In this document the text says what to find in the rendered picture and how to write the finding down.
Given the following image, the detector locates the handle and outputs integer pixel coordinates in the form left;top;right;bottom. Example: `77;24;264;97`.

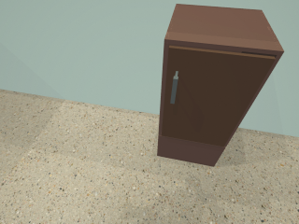
170;71;178;104

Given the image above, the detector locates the cupboard door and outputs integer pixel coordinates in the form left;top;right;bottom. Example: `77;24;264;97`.
162;45;276;147

